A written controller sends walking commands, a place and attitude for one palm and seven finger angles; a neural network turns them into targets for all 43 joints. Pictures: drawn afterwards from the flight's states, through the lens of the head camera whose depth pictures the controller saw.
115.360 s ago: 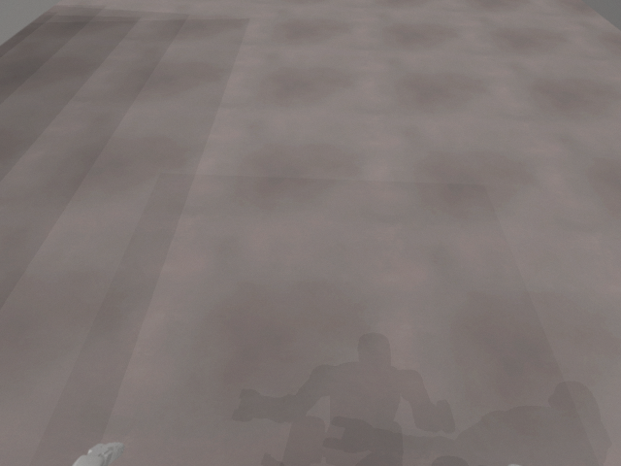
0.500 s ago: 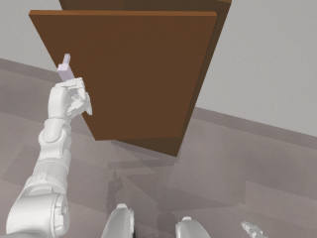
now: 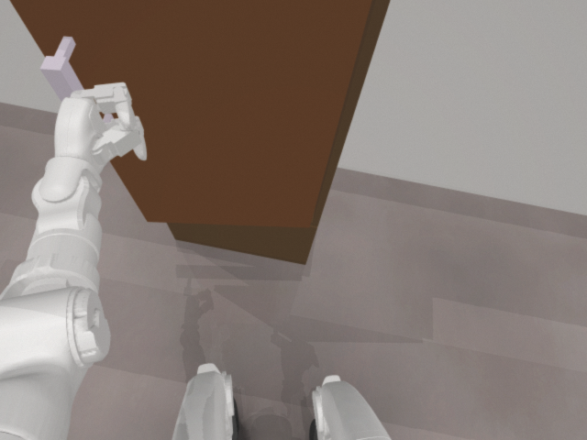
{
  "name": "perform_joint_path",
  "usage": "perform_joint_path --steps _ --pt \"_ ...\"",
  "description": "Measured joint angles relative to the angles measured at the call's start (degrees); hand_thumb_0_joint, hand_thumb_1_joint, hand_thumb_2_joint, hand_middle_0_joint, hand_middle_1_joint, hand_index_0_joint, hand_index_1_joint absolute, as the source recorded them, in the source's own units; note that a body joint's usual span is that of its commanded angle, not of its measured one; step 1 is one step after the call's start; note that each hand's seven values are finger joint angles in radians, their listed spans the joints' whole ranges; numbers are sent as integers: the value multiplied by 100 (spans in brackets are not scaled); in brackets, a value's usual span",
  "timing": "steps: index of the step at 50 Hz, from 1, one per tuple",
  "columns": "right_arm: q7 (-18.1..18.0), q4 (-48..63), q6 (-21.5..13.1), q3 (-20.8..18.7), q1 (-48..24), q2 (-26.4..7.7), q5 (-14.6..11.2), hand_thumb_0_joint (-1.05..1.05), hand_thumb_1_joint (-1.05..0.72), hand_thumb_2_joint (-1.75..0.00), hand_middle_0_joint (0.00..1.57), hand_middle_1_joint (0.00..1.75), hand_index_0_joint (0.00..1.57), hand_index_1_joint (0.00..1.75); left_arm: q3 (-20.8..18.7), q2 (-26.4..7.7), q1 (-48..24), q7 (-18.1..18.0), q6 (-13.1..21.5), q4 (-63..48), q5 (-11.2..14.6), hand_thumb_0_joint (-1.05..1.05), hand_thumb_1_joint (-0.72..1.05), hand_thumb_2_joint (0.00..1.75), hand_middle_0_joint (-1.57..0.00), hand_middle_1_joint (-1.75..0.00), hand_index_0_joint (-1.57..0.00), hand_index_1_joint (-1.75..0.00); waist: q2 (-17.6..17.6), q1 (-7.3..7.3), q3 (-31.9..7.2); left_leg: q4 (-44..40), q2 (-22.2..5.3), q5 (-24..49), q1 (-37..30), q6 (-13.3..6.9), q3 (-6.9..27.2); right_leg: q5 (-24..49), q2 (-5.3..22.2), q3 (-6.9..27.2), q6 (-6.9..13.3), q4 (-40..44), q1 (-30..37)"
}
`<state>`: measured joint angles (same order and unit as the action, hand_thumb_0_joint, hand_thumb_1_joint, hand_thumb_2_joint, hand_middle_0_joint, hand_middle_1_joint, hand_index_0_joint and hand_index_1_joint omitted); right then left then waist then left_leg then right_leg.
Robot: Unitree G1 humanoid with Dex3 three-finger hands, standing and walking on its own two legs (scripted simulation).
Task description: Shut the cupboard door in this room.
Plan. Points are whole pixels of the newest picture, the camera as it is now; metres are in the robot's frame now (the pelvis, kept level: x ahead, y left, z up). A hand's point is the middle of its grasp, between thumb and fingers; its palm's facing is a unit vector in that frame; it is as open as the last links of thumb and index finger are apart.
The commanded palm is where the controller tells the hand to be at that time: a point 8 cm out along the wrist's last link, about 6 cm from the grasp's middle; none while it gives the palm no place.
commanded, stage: push the door shut along its arc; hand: left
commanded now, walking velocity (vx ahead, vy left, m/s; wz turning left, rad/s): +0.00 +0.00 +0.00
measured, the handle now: (85, 98) +0.57 +0.25 +0.08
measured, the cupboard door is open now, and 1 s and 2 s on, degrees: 10 0 0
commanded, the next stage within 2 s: pull the fist back off the door in 1.00 s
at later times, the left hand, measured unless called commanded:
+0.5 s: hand (155, 96) +0.56 +0.15 +0.09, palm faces -0.21 -0.98 -0.01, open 3.1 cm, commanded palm +0.56 +0.19 +0.08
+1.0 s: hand (161, 81) +0.58 +0.15 +0.09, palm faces -0.30 -0.95 -0.02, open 3.2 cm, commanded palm +0.62 +0.13 +0.08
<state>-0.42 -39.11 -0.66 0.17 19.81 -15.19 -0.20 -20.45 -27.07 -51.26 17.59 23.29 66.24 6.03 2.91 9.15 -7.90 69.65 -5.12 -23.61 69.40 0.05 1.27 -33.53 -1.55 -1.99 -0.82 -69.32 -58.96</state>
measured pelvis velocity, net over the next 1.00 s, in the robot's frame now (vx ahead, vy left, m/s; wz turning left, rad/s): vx -0.01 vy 0.01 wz -0.04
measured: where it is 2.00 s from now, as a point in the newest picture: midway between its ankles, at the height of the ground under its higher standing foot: outside the picture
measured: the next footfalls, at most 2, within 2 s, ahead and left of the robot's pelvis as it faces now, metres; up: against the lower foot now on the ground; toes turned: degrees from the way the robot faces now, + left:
none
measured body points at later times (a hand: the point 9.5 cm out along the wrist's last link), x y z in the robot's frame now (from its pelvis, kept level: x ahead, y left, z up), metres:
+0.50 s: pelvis +0.00 +0.01 -0.02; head +0.16 +0.03 +0.40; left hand +0.56 +0.21 +0.09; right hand -0.01 -0.26 -0.12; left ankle +0.08 +0.12 -0.63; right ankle -0.01 -0.14 -0.63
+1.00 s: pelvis -0.01 +0.01 -0.04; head +0.18 +0.06 +0.37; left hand +0.60 +0.20 +0.09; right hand -0.04 -0.25 -0.13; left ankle +0.08 +0.12 -0.63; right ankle -0.01 -0.14 -0.63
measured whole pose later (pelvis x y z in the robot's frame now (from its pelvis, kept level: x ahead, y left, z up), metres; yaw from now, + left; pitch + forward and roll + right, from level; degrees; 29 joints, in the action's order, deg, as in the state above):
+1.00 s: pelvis -0.01 +0.01 -0.04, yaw -3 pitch +31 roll -8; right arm -0.6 -40.0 -5.1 3.1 21.5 -14.8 1.5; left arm -15.2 -40.1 -80.4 25.9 11.6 76.9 -0.3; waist 3.6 15.8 -6.7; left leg 78.8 -5.6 -25.0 85.4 -1.0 3.9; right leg -34.5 -2.7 -3.8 -1.7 -76.3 -73.0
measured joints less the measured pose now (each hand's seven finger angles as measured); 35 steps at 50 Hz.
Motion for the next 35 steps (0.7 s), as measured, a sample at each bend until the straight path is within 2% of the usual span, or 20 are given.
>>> perform_joint_path --steps 13,23,35 --pt "38 54 -39 92 37 -6 -3 1 -91 -90 20 30 20 30 -20 -410 -702 386 -259 346 -121 2 90 90 -130 -150 -130 -150 54 169 31 213 -50 -51 366 -14 46 -21 -58 -22 -9 -153 -334" --pt "59 173 -81 175 29 -21 17 1 -91 -90 20 30 20 30 -98 -755 -1373 533 -522 615 -320 2 90 90 -130 -150 -130 -150 81 391 48 425 -99 -109 732 -38 65 -48 -109 -16 -30 -319 -683" --pt "42 57 -150 223 148 19 56 1 -91 -90 20 30 20 30 114 -1060 -1992 729 -828 763 -442 0 88 93 -130 -150 -130 -150 97 480 98 638 -91 -147 1104 -67 135 -83 -118 -70 -55 -476 -994"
